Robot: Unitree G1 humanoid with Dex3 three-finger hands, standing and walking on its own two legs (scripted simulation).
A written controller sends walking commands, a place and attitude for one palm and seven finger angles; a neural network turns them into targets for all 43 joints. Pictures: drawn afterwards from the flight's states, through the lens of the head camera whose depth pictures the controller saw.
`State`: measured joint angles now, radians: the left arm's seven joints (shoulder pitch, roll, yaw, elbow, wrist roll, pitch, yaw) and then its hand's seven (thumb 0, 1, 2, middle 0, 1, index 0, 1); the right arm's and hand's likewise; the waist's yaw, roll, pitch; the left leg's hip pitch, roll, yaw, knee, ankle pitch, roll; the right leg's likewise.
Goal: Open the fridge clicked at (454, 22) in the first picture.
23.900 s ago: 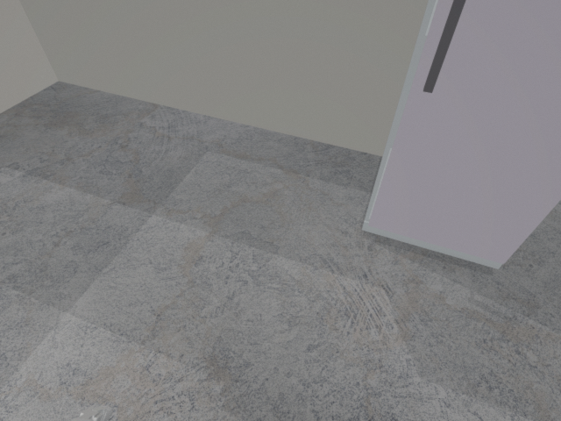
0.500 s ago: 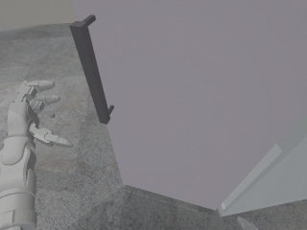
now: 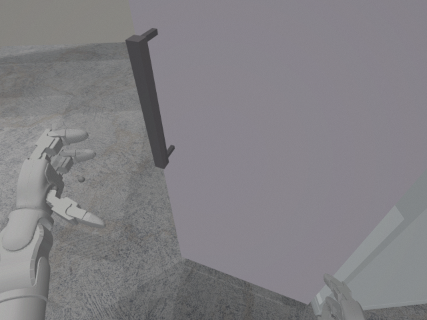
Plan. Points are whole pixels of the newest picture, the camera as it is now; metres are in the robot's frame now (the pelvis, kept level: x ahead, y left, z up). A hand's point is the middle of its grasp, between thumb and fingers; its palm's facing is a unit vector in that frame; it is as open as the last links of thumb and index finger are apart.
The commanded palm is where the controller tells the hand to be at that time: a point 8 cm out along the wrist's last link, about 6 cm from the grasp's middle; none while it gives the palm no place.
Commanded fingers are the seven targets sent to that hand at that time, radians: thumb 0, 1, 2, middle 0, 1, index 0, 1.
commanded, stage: draw the hand back to the body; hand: left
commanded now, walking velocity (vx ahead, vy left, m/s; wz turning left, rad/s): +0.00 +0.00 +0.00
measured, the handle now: (157, 107) +0.47 +0.18 +0.17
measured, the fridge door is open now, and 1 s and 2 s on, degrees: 64 64 64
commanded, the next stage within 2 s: step back with the hand held close in 1.54 s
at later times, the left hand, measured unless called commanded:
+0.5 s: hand (72, 195) +0.24 +0.25 +0.16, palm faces +0.12 -0.99 -0.10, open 14.5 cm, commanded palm +0.21 +0.30 +0.17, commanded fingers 0.00 -0.26 0.34 -0.24 -0.98 -0.24 -0.98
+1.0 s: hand (52, 184) +0.24 +0.28 +0.18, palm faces +0.46 -0.81 -0.36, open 10.4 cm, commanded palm +0.19 +0.31 +0.19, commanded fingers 0.00 0.65 0.78 -0.21 -0.45 -0.21 -0.45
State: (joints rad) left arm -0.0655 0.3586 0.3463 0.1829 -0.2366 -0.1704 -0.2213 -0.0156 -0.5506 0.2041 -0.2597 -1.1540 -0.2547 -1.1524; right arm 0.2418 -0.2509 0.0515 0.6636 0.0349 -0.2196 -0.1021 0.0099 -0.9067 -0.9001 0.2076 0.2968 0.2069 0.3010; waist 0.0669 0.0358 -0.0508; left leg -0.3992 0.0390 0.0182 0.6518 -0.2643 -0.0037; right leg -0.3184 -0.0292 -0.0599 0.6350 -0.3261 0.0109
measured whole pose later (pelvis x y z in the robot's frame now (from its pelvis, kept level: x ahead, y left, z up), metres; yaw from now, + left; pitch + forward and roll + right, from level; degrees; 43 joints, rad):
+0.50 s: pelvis +0.01 -0.01 +0.01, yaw +0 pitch -3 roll -1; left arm 0.09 0.38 0.40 -0.04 -0.32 0.08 -0.36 -0.02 -0.50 0.23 -0.26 -1.12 -0.25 -1.12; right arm 0.24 -0.27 0.06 0.63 0.05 -0.31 -0.12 0.01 -0.91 -0.90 0.21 0.30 0.21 0.30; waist 0.08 0.05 -0.03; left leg -0.28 0.05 0.01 0.57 -0.24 -0.02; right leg -0.20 -0.02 -0.07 0.55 -0.30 0.00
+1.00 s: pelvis +0.04 +0.01 +0.02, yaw -2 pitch -5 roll +0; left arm 0.35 0.35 0.34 -0.30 -0.06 -0.08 0.10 0.00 0.30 0.61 -0.23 -0.66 -0.23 -0.65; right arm 0.21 -0.22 0.03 0.69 -0.02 -0.18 -0.09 0.01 -0.91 -0.90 0.21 0.30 0.21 0.30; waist 0.08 0.04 0.01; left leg -0.12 0.01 0.07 0.42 -0.22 0.01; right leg -0.06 -0.05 -0.02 0.41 -0.27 0.03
